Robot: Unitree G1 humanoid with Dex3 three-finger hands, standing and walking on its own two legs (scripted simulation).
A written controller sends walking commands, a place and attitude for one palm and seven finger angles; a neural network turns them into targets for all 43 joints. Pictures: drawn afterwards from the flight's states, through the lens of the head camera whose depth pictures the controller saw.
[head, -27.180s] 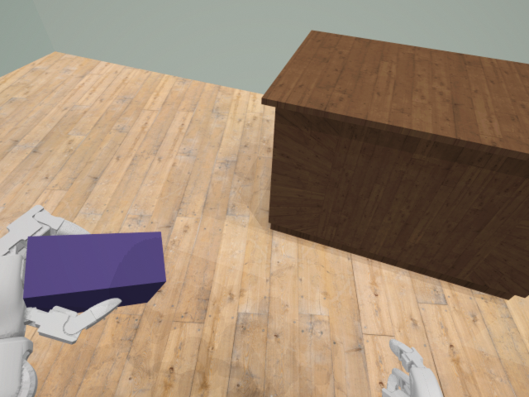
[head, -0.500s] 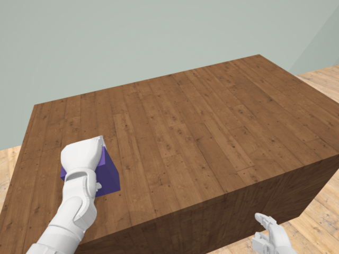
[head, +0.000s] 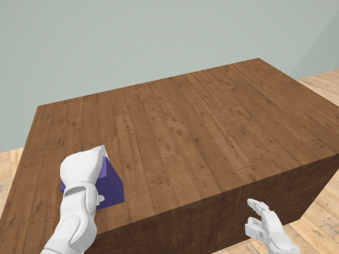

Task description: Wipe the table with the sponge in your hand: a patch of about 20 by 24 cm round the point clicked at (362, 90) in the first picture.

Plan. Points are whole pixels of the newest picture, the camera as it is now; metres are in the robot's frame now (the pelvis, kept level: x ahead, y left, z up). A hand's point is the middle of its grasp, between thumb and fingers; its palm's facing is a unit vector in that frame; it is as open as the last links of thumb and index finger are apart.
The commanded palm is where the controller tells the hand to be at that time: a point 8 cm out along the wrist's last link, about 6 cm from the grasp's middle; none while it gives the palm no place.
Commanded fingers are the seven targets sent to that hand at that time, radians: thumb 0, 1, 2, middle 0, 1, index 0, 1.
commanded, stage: slide across to the third lane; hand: left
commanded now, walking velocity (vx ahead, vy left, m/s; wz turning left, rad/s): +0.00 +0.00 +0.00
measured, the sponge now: (99, 190) +0.26 +0.23 +0.02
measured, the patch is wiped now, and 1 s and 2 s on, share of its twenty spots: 0.55 0.75 0.85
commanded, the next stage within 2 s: wipe forward along the third lane in 0.70 s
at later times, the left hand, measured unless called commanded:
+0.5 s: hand (109, 178) +0.26 +0.19 +0.07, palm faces +0.06 -0.10 -0.99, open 10.1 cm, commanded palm +0.23 +0.17 +0.12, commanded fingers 0.00 0.10 1.30 -1.20 -1.60 -1.20 -1.60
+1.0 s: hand (127, 169) +0.30 +0.16 +0.07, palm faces +0.02 -0.08 -1.00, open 10.1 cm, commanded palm +0.27 +0.15 +0.12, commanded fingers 0.00 0.10 1.30 -1.20 -1.60 -1.20 -1.60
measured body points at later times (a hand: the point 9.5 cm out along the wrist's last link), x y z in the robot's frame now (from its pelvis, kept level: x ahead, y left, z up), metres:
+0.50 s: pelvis -0.01 -0.01 +0.00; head -0.05 -0.06 +0.45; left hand +0.25 +0.19 +0.13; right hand +0.24 -0.20 -0.08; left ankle +0.04 +0.12 -0.73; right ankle -0.02 -0.09 -0.73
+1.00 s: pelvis -0.01 -0.02 +0.00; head -0.05 -0.07 +0.44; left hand +0.29 +0.16 +0.12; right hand +0.24 -0.21 -0.08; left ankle +0.04 +0.12 -0.73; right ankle -0.02 -0.09 -0.73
